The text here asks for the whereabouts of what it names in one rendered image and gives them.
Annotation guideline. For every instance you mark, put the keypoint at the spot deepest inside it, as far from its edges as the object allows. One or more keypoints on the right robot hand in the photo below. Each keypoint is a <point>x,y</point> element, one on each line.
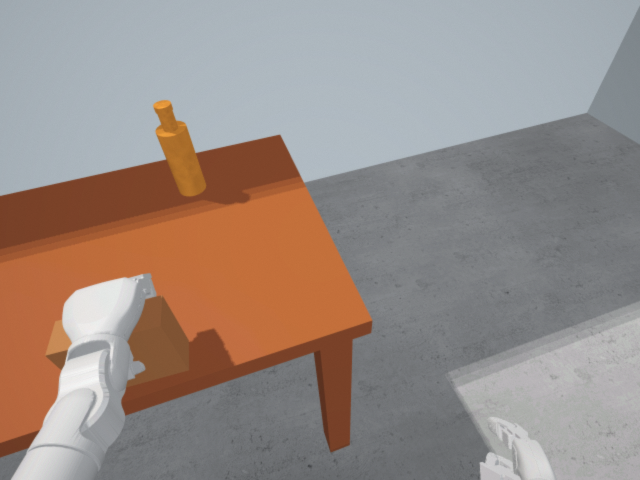
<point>529,458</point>

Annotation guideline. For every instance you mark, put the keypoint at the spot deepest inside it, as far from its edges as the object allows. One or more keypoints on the left robot hand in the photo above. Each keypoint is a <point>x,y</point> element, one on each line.
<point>113,307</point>

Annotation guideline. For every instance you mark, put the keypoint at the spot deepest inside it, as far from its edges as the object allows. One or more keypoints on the sponge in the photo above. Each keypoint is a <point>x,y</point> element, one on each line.
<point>157,341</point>

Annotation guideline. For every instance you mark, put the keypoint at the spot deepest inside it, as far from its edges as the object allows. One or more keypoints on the left robot forearm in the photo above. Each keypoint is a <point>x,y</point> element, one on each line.
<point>87,416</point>

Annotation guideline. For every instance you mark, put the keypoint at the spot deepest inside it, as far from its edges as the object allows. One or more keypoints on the table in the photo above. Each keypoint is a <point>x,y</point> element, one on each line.
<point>247,267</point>

